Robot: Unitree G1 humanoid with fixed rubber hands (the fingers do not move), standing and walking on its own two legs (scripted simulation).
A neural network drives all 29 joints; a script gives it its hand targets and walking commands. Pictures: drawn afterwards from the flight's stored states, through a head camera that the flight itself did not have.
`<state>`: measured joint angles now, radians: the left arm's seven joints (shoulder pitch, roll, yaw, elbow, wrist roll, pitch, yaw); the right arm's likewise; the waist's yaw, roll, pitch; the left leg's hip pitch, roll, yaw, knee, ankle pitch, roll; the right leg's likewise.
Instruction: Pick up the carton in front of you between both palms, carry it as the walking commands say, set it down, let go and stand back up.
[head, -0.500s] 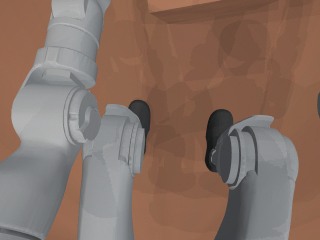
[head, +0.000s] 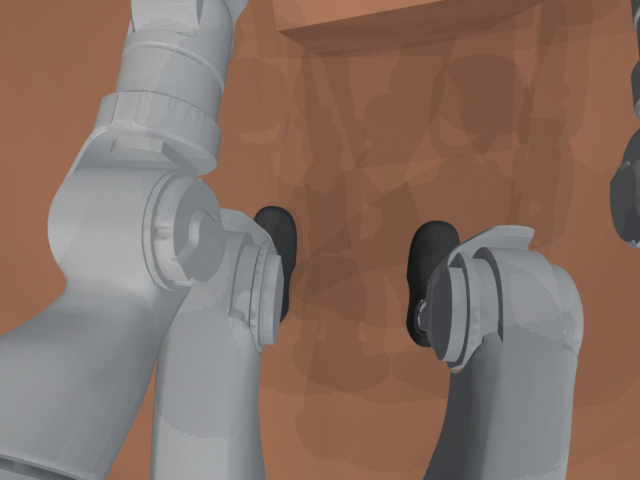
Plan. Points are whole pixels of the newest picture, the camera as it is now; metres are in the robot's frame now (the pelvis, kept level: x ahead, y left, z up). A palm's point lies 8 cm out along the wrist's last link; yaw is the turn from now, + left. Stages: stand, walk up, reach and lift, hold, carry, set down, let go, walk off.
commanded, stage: reach and lift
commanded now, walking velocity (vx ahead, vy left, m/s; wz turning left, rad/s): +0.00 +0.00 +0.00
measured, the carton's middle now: out of the picture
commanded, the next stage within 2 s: none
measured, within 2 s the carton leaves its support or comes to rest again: leaves its support in 0.28 s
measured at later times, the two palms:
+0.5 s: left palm out of the picture +0.54 +0.10 -0.07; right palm out of the picture +0.55 -0.20 -0.07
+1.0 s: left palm out of the picture +0.51 +0.11 +0.08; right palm out of the picture +0.50 -0.19 +0.08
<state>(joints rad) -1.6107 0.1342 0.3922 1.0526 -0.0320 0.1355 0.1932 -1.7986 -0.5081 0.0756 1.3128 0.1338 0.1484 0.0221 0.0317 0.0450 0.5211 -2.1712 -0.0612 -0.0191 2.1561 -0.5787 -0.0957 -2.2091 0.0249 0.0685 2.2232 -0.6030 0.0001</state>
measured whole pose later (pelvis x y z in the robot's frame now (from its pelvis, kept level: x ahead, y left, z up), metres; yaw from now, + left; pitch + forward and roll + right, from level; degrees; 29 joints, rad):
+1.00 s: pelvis +0.01 +0.01 +0.14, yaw -4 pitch +43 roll +2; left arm -1.03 -0.09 0.56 0.56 0.20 0.41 0.11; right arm -1.14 -0.09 -0.38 0.73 -0.24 0.43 0.02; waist 0.02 0.03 -0.12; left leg -1.94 -0.12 -0.10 1.68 -0.49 -0.09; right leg -1.96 0.10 0.11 1.70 -0.48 0.06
